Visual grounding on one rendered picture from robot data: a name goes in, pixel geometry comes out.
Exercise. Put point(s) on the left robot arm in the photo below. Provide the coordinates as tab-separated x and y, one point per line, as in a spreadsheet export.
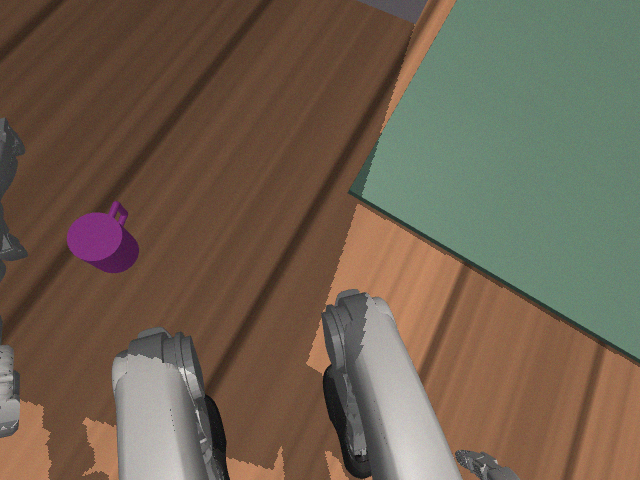
9	378

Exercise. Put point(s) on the left robot hand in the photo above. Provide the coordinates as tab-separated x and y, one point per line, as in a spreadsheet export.
10	146

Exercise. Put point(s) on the right robot foot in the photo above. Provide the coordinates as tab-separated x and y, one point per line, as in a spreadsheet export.
356	465

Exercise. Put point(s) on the mug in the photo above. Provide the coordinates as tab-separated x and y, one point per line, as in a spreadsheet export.
102	241

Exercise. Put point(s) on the right robot hand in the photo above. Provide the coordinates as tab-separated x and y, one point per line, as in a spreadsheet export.
484	466

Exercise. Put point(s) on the left robot foot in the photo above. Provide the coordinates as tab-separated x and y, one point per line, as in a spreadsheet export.
218	437

